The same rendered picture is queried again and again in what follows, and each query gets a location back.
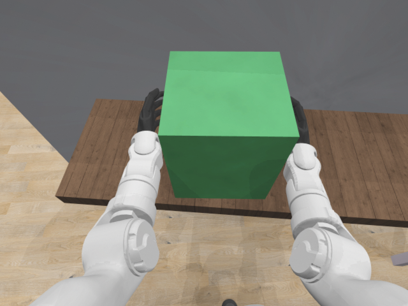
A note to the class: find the carton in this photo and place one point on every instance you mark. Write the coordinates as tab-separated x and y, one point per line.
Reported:
227	123

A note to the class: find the left robot forearm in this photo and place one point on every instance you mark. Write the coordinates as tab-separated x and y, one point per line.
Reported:
138	188

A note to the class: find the left robot hand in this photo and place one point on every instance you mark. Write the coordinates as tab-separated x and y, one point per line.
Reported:
146	121

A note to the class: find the table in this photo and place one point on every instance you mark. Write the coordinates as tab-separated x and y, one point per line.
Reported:
363	156

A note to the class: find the right robot forearm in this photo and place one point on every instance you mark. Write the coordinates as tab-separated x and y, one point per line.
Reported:
307	199

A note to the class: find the robot left upper arm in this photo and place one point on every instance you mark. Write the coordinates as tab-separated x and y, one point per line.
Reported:
116	256

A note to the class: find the right robot hand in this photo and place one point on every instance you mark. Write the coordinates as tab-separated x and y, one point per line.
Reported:
301	121

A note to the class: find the robot right upper arm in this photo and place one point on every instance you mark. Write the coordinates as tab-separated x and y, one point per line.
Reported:
336	272

